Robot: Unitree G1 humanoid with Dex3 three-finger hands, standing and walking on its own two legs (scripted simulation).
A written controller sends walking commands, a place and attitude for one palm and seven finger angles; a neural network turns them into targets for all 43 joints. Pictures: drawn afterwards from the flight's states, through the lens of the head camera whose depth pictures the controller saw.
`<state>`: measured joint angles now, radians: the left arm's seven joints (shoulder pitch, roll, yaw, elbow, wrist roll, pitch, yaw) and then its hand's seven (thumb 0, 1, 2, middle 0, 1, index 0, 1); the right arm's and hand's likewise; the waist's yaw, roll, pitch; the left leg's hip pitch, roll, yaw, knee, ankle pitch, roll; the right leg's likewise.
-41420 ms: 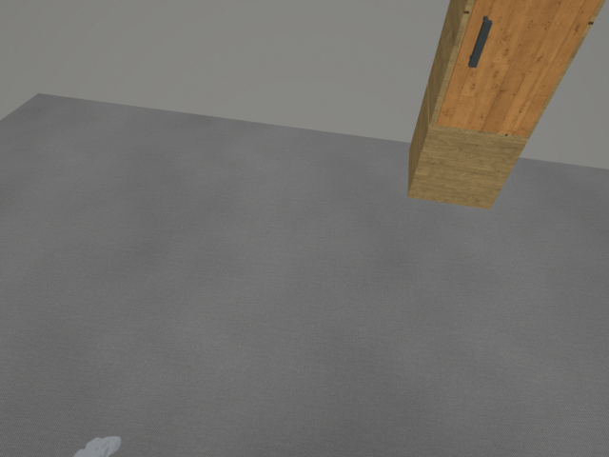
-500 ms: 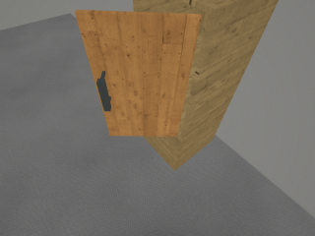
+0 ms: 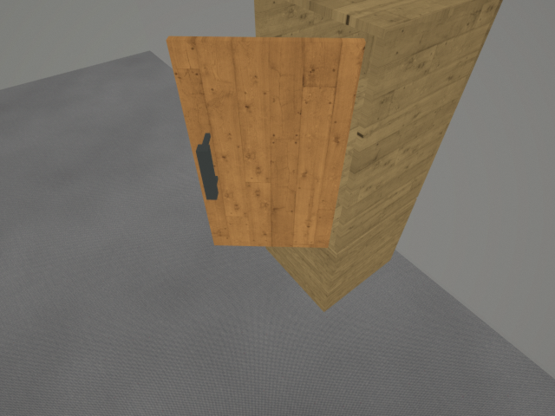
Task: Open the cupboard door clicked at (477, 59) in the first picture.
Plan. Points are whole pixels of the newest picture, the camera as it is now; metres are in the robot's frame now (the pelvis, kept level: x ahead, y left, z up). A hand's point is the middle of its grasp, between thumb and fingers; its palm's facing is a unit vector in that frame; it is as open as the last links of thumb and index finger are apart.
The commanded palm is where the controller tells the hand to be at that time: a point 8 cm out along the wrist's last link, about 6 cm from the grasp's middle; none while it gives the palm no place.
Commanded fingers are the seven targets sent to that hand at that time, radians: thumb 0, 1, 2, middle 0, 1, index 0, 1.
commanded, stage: come to a stop and stand still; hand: left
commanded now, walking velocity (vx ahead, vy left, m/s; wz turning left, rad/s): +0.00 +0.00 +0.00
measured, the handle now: (209, 166) +0.60 +0.20 -0.01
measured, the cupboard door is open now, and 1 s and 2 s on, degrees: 51 51 51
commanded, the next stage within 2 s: look again from close up in 0.22 s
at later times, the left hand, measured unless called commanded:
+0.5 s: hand out of the picture +0.04 +0.18 -0.17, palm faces -0.02 -0.98 -0.21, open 7.4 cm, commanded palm none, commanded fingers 0.00 0.90 0.90 -0.20 -0.30 -0.20 -0.30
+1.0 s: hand out of the picture +0.12 +0.18 -0.13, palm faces +0.17 -0.96 -0.20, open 7.4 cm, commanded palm +0.14 +0.22 -0.06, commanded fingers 0.00 0.78 0.85 -0.21 -0.38 -0.21 -0.38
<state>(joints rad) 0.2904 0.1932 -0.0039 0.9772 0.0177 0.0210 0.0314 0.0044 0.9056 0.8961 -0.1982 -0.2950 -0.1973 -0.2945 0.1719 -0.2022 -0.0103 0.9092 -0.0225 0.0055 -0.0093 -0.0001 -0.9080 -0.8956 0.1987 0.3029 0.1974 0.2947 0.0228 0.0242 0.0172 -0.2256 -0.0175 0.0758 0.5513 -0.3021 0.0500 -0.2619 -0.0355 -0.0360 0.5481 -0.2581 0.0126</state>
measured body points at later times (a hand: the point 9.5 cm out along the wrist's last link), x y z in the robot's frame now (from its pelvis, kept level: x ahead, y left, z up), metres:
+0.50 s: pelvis +0.01 +0.00 +0.01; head +0.03 -0.01 +0.46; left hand +0.04 +0.23 -0.15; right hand +0.00 -0.23 -0.15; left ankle +0.00 +0.09 -0.73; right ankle +0.02 -0.13 -0.73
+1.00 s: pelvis +0.03 -0.01 +0.00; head +0.04 -0.01 +0.45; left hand +0.11 +0.23 -0.11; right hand +0.08 -0.24 -0.14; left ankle +0.00 +0.09 -0.73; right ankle +0.02 -0.13 -0.73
